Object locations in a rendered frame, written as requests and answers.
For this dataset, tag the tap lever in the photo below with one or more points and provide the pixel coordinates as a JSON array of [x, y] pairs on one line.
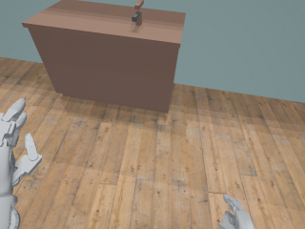
[[134, 17]]

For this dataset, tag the counter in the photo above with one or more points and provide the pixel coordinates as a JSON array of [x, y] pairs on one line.
[[94, 51]]

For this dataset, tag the left robot hand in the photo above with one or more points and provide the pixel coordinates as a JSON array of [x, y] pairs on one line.
[[10, 125]]

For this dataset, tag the right robot hand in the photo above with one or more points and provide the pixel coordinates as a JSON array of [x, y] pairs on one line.
[[239, 220]]

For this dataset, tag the robot left forearm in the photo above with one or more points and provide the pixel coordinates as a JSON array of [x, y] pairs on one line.
[[9, 217]]

